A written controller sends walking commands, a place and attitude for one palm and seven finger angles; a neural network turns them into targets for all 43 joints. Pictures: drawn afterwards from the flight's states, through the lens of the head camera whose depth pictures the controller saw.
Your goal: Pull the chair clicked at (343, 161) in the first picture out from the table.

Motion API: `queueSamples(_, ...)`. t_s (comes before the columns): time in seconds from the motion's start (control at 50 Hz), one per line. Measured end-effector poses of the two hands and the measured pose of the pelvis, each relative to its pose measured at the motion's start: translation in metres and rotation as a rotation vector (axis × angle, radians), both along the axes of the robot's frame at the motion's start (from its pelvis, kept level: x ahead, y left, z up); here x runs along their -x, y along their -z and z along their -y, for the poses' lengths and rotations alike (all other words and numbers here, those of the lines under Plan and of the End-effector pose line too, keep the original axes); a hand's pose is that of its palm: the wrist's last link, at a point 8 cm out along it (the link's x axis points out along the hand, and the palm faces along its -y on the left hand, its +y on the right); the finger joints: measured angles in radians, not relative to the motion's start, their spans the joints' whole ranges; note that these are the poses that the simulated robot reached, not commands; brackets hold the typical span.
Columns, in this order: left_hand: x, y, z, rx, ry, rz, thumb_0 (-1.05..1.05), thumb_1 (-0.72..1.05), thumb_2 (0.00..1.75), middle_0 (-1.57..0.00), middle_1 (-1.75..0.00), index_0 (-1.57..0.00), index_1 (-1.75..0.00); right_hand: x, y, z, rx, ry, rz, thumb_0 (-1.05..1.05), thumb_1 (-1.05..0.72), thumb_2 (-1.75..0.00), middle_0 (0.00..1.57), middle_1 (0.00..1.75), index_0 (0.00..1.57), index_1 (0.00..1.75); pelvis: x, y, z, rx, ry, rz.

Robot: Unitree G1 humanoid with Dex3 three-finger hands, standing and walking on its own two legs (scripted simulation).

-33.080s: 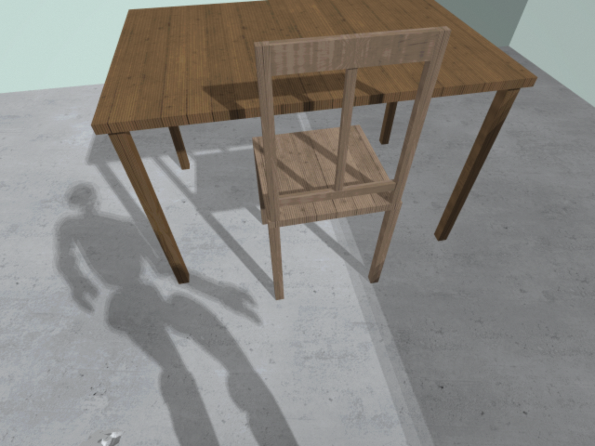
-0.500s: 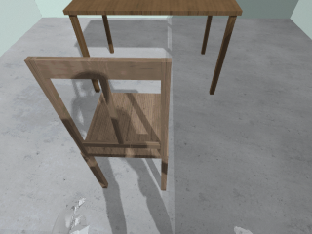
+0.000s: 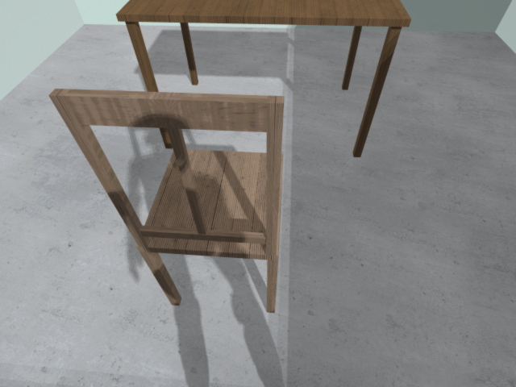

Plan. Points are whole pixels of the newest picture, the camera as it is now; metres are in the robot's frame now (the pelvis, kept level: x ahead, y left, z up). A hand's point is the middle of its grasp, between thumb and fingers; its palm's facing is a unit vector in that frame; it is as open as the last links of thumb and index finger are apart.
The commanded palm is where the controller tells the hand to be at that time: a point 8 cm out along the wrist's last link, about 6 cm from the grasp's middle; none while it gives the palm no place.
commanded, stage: let the arm hang, fingers relaxed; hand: left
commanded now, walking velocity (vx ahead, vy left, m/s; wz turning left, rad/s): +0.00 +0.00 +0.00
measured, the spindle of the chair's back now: (190, 188) +0.52 +0.19 -0.05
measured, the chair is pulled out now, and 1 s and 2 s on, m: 0.78 0.78 0.78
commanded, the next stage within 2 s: look to check the result in 0.40 s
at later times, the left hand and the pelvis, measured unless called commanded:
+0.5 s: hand out of the picture +0.00 +0.16 -0.17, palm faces +0.03 -0.98 -0.19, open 7.4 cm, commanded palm none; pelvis +0.00 -0.01 +0.00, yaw +0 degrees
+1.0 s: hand out of the picture +0.01 +0.16 -0.17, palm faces +0.03 -0.98 -0.19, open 7.4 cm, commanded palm none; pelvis +0.01 -0.01 +0.00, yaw +0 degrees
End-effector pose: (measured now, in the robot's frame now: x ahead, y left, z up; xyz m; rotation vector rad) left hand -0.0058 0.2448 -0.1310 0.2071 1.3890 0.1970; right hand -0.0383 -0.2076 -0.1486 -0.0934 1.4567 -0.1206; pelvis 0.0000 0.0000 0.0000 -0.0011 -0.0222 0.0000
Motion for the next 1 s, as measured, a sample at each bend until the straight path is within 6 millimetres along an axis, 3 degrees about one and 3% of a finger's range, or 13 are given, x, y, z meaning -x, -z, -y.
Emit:
queueSamples(0.24,0.005,0.013,0.037,0.086,-0.006,-0.013,0.01,0.91,0.89,-0.2,-0.3,-0.2,-0.3,0.002,-0.002,0.0,0.011,0.012,0.0,0.0,-0.91,-0.9,0.2,0.3,0.2,0.3,0.002,0.0,0.004,-0.001,0.006,0.0)
queueSamples(1.0,-0.011,0.011,0.038,0.067,-0.019,-0.004,0.01,0.92,0.89,-0.2,-0.3,-0.2,-0.3,-0.015,-0.001,0.005,0.009,0.012,-0.002,0.0,-0.91,-0.9,0.2,0.3,0.2,0.3,-0.009,0.0,0.012,-0.003,-0.001,-0.004)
